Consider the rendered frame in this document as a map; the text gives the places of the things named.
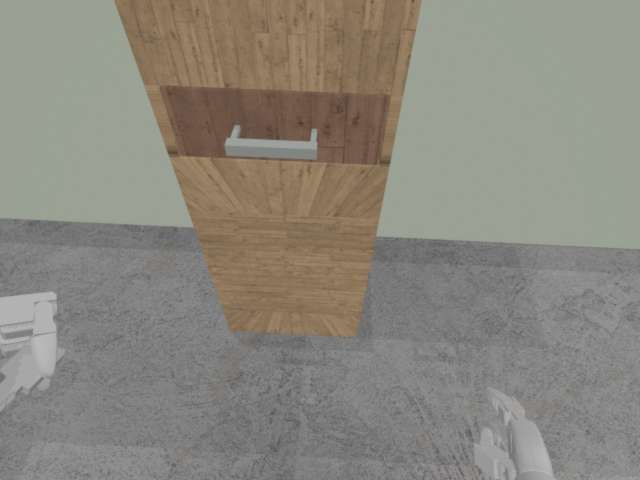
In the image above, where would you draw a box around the left robot hand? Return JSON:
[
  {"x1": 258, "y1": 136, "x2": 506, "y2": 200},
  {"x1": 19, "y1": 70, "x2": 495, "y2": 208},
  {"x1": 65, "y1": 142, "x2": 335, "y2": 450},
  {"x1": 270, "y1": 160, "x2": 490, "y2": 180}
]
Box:
[{"x1": 0, "y1": 292, "x2": 65, "y2": 416}]

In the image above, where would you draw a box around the right robot hand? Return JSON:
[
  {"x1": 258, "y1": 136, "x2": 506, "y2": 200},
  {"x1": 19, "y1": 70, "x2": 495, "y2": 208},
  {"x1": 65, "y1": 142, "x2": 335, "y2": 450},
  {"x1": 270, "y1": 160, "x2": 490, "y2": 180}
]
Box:
[{"x1": 474, "y1": 387, "x2": 554, "y2": 480}]

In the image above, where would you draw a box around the drawer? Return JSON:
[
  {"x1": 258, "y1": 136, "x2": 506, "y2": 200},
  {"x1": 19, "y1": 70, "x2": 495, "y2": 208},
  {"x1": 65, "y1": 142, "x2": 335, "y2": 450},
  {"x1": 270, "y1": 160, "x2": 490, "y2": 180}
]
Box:
[{"x1": 159, "y1": 85, "x2": 388, "y2": 165}]

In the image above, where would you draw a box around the handle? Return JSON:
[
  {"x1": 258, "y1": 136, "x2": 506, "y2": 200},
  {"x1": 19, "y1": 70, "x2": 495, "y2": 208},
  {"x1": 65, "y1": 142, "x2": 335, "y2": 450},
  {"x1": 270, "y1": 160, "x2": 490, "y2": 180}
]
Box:
[{"x1": 224, "y1": 125, "x2": 317, "y2": 160}]

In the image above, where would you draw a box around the cabinet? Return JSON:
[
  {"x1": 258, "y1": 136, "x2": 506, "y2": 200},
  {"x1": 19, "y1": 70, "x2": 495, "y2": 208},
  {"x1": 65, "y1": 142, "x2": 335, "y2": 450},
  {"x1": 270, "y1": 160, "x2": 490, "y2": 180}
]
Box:
[{"x1": 114, "y1": 0, "x2": 422, "y2": 337}]

